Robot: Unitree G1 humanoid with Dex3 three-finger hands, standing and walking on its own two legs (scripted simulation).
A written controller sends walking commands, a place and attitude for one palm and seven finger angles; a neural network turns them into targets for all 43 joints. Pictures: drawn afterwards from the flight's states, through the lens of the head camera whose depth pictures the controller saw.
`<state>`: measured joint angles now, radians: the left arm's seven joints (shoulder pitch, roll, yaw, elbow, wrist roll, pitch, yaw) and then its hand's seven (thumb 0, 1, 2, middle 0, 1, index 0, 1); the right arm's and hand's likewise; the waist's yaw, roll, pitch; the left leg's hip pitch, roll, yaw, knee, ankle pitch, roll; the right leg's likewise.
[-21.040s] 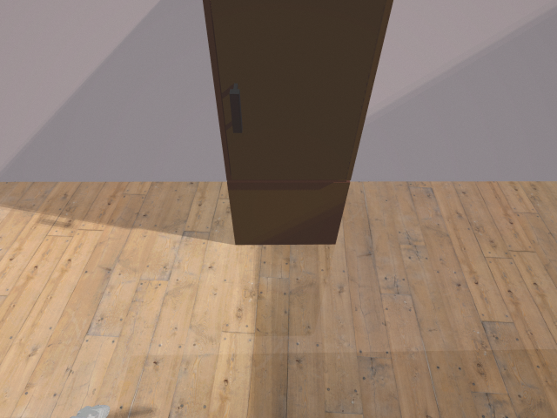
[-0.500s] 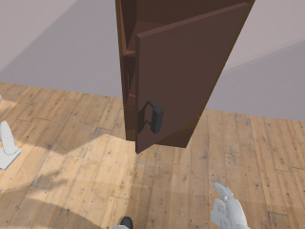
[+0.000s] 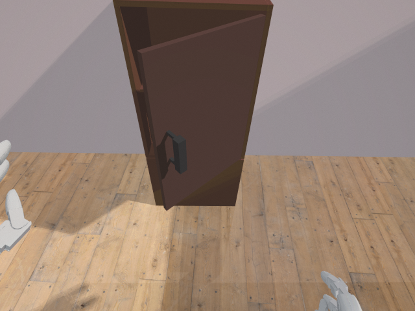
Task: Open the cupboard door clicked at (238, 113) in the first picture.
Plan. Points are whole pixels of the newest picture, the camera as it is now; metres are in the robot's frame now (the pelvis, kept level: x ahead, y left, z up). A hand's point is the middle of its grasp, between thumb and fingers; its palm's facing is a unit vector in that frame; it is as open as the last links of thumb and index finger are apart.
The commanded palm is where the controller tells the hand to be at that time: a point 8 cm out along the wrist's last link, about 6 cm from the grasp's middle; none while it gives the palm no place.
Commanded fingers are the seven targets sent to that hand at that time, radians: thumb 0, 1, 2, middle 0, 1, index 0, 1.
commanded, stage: stop stepping back and stand still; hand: left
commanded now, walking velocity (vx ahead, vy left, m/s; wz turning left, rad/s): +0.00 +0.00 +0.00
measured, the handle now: (175, 151) +0.55 +0.09 -0.03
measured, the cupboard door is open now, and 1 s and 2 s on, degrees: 42 42 42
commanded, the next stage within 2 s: let the arm hang, fingers relaxed in 0.60 s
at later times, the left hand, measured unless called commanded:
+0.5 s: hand out of the picture +0.15 +0.29 +0.17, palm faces +0.38 -0.79 -0.48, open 7.4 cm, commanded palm +0.10 +0.33 +0.19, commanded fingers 0.00 0.90 0.90 -0.20 -0.30 -0.20 -0.30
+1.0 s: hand out of the picture -0.02 +0.21 -0.16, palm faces -0.03 -0.99 -0.16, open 7.3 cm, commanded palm none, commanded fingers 0.00 0.90 0.90 -0.20 -0.30 -0.20 -0.30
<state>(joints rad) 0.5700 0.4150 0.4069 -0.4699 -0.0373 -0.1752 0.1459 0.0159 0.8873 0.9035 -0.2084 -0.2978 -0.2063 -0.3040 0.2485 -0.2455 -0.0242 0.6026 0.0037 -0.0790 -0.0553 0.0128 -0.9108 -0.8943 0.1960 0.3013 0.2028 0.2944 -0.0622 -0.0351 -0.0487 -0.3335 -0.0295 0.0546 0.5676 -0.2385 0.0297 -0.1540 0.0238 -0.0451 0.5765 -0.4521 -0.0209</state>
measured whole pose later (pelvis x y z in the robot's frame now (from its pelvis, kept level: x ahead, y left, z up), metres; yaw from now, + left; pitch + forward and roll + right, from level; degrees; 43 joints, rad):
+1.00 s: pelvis -0.07 +0.03 +0.01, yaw +1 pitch -1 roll -1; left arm 0.27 0.18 0.00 0.92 0.03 0.06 0.00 0.01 0.92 0.90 -0.20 -0.30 -0.20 -0.30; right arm 0.20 -0.25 0.01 0.97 -0.03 0.02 0.00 0.01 -0.91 -0.89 0.20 0.30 0.21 0.29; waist -0.03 -0.02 0.04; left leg -0.33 -0.04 0.00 0.49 -0.15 0.04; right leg -0.21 0.01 -0.05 0.51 -0.29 -0.02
